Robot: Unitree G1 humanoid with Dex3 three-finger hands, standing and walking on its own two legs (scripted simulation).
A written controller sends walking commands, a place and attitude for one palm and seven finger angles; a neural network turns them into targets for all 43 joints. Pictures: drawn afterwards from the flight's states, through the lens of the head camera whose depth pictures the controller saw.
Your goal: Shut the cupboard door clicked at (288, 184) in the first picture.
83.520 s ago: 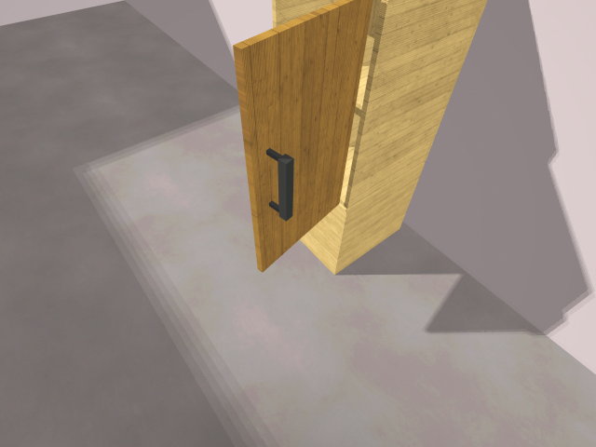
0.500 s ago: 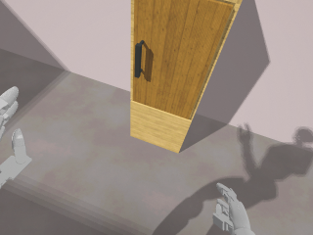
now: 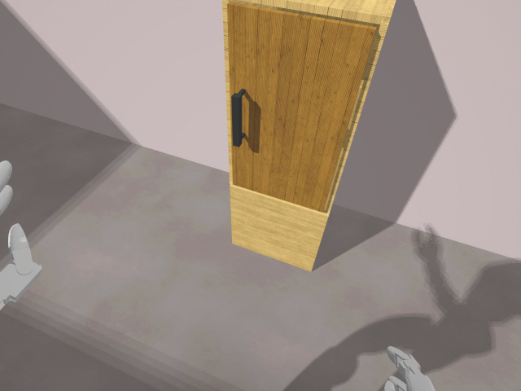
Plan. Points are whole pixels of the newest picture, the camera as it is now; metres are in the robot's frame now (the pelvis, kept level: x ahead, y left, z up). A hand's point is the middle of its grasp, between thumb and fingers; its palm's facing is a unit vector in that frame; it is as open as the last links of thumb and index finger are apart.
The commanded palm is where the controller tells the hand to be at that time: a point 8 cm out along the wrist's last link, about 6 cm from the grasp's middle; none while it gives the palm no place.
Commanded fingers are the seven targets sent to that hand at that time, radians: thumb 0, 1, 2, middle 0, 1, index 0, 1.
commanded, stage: let the arm hang, fingers relaxed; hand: left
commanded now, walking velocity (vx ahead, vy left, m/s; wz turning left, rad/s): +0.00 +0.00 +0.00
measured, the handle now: (239, 118) +0.83 +0.08 -0.03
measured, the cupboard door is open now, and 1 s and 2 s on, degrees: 0 0 0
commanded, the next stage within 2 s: look to check the result in 1.16 s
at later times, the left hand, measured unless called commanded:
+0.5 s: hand out of the picture -0.03 +0.18 -0.19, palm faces +0.03 -0.99 -0.16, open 7.0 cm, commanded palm none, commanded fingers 0.00 0.90 0.90 -0.20 -0.30 -0.20 -0.30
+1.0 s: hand out of the picture -0.03 +0.17 -0.17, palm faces +0.01 -0.98 -0.18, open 7.3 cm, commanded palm none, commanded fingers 0.00 0.90 0.90 -0.20 -0.30 -0.20 -0.30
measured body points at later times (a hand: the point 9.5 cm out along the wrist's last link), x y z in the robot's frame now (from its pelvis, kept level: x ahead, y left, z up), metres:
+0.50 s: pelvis -0.01 +0.00 +0.00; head +0.01 +0.03 +0.44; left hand -0.03 +0.23 -0.17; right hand +0.02 -0.26 -0.14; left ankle +0.07 +0.12 -0.74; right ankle -0.04 -0.12 -0.74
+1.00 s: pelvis -0.01 +0.00 +0.00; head -0.02 +0.00 +0.45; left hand -0.03 +0.22 -0.16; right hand -0.03 -0.22 -0.16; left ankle +0.07 +0.12 -0.74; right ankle -0.04 -0.12 -0.74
